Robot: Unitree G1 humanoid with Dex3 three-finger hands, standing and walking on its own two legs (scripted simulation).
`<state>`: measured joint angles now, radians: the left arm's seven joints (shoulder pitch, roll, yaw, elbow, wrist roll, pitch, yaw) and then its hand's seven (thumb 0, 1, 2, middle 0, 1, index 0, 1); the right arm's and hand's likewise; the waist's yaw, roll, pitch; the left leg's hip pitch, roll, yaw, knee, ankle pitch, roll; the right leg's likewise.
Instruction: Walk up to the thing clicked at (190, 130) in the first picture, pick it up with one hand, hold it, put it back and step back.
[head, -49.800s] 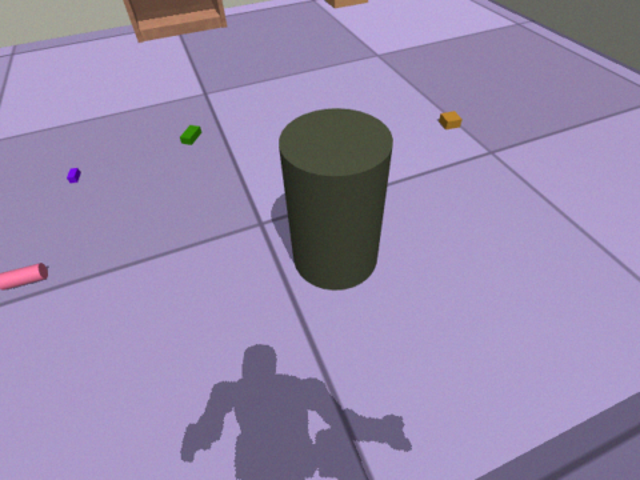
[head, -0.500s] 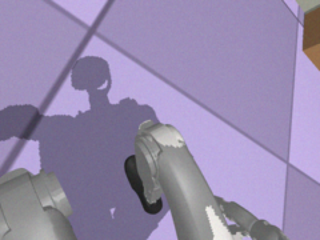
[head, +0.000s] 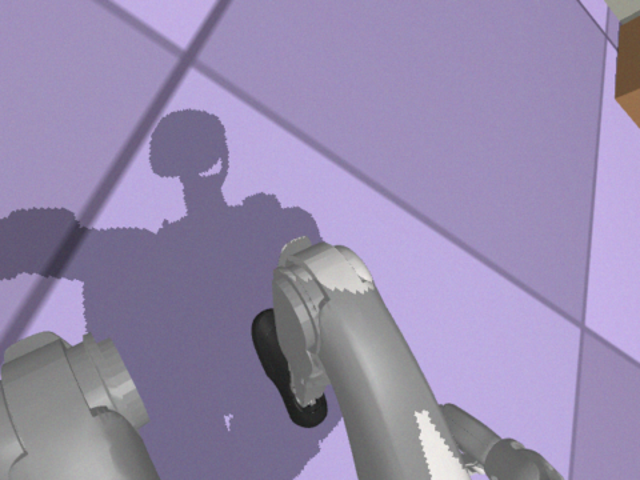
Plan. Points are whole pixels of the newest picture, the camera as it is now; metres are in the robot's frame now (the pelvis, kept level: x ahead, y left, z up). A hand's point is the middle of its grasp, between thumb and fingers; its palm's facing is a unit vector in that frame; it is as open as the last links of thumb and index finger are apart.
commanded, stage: close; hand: left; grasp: from above
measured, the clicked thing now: out of the picture +0.44 +0.34 -0.28
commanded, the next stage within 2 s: settle in 0.32 s
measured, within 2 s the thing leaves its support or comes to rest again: leaves its support in 0.74 s
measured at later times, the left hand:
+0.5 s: hand out of the picture +0.43 +0.34 -0.25, palm faces -0.43 -0.15 -0.89, open 8.8 cm
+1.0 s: hand out of the picture +0.44 +0.36 -0.19, palm faces -0.39 -0.12 -0.91, open 8.8 cm
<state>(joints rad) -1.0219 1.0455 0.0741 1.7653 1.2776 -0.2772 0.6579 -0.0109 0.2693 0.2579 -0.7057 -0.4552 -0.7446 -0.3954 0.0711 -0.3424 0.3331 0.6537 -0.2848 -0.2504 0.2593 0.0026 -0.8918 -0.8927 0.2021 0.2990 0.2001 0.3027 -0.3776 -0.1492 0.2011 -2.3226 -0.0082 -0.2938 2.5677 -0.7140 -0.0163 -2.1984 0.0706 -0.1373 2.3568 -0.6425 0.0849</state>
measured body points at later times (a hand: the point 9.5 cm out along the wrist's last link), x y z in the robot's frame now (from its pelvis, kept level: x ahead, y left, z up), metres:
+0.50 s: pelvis +0.00 +0.00 +0.00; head +0.27 +0.15 +0.33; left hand +0.45 +0.34 -0.20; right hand +0.07 -0.25 -0.04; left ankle +0.07 +0.13 -0.27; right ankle +0.13 -0.13 -0.27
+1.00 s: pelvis +0.01 +0.00 +0.01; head +0.25 +0.13 +0.37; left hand +0.46 +0.37 -0.14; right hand +0.08 -0.26 -0.05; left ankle +0.07 +0.13 -0.27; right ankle +0.13 -0.13 -0.27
